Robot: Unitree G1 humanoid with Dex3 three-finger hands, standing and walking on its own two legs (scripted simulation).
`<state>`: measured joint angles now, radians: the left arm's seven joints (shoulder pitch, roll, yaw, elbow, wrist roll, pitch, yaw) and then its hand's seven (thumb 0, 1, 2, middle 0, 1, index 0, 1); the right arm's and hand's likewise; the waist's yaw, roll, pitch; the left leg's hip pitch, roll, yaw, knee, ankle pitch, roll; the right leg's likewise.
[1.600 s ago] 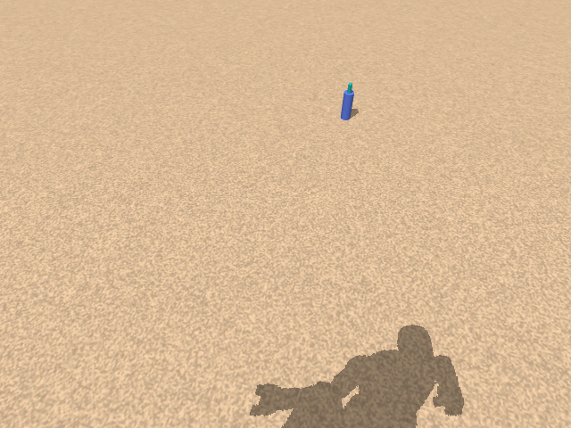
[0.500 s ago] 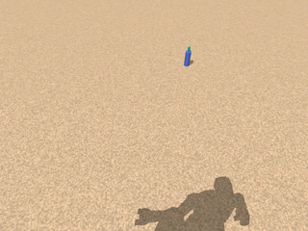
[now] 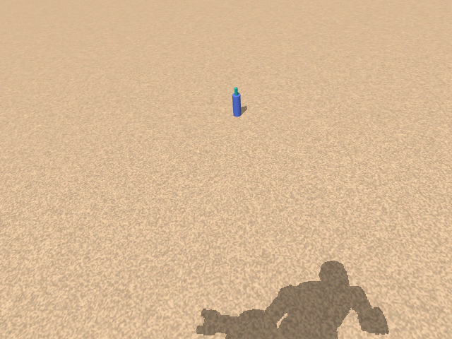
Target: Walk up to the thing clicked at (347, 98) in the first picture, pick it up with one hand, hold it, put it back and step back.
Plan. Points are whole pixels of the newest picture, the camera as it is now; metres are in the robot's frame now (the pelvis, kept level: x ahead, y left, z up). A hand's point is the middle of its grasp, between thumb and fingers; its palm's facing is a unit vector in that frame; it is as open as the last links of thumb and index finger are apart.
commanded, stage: walk up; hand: left
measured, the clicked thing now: (236, 101) +1.79 +0.07 -0.64
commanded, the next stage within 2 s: none
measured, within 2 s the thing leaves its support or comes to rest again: neither
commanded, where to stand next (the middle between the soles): +1.44 -0.10 m, yaw -7 degrees
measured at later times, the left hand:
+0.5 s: hand (134, 234) +0.39 +0.28 -0.13, palm faces -0.14 -0.92 -0.36, open 7.4 cm
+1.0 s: hand (183, 159) +0.63 +0.19 -0.10, palm faces -0.12 -0.91 -0.40, open 7.4 cm
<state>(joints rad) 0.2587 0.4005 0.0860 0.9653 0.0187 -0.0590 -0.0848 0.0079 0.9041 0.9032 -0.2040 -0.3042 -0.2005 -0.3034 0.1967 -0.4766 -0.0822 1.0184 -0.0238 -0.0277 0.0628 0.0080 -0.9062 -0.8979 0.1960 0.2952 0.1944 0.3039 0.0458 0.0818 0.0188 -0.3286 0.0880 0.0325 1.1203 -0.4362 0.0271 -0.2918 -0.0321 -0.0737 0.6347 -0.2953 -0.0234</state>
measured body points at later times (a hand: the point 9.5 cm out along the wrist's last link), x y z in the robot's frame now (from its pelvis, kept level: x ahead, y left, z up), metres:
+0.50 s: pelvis +0.28 +0.01 +0.01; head +0.30 +0.03 +0.46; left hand +0.39 +0.33 -0.11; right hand +0.33 -0.31 -0.08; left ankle +0.31 +0.14 -0.72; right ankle +0.24 -0.12 -0.65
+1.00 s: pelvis +0.55 -0.07 +0.02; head +0.56 -0.10 +0.47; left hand +0.64 +0.24 -0.08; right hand +0.61 -0.40 -0.11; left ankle +0.62 +0.09 -0.65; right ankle +0.54 -0.17 -0.72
